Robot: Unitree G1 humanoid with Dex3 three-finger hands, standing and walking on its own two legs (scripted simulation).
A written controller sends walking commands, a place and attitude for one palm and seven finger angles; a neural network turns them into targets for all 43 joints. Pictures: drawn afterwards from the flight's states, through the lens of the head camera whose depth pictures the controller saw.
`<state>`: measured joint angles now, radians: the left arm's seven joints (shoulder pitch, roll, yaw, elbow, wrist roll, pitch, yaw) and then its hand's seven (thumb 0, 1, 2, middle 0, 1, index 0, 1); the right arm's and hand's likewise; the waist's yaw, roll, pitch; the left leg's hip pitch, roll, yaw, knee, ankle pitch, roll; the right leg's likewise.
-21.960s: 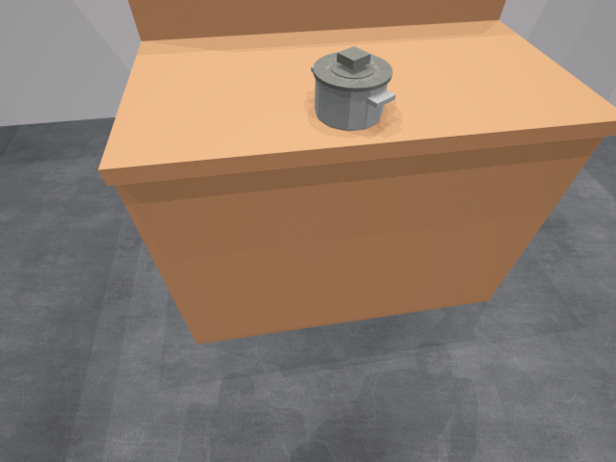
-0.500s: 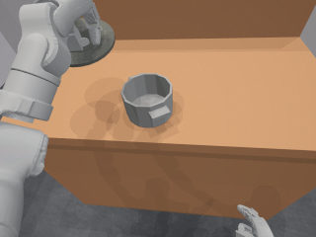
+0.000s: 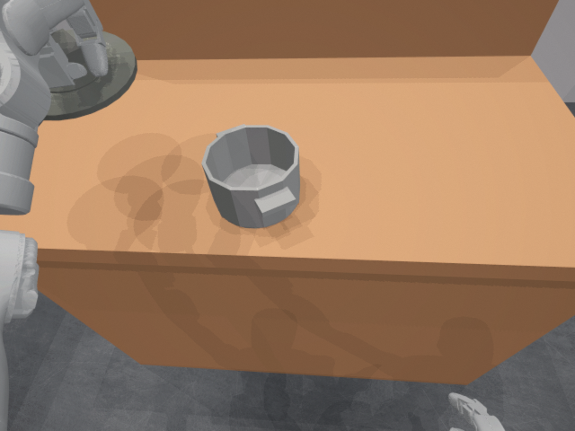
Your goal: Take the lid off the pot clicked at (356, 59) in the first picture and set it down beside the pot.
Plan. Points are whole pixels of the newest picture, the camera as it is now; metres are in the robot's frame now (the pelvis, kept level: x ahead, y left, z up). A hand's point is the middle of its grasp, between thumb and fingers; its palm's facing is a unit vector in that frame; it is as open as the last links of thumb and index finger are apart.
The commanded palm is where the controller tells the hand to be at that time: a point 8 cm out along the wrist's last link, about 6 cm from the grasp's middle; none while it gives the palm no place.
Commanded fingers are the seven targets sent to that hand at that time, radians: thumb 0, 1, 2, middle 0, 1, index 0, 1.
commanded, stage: move the lid sideways beside the pot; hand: left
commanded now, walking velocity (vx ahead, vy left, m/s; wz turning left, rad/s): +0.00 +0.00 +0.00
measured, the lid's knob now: (58, 52) +0.48 +0.27 +0.28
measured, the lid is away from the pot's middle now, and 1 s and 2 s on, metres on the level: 0.21 0.24 0.24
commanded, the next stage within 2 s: lower the lid onto the table in 0.40 s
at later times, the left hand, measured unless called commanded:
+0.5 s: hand (23, 59) +0.45 +0.29 +0.29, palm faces -0.10 -0.01 -1.00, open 4.1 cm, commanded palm +0.42 +0.28 +0.36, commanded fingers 0.00 0.52 1.21 -0.80 -0.80 -1.24 -0.99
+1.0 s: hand (48, 87) +0.45 +0.28 +0.26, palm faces -0.14 -0.05 -0.99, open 4.1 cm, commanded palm +0.42 +0.28 +0.33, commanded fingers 0.00 0.52 1.21 -0.80 -0.80 -1.24 -0.99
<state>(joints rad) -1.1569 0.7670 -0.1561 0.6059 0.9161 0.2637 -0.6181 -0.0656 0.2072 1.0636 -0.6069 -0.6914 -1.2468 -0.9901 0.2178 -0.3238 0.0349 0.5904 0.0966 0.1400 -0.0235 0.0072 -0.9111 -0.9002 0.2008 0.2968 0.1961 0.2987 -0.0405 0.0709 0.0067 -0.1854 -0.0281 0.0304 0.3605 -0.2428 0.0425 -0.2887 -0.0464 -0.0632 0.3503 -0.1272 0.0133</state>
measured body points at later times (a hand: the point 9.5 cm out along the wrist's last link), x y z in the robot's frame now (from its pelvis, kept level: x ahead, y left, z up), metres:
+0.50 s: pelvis +0.01 +0.02 +0.00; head +0.06 +0.00 +0.45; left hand +0.45 +0.29 +0.35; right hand +0.14 -0.23 -0.12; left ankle -0.04 +0.09 -0.75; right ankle +0.03 -0.13 -0.75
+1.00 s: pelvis +0.01 +0.02 +0.00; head +0.05 +0.00 +0.45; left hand +0.45 +0.28 +0.32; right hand +0.16 -0.22 -0.12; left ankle -0.04 +0.09 -0.75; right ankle +0.03 -0.13 -0.75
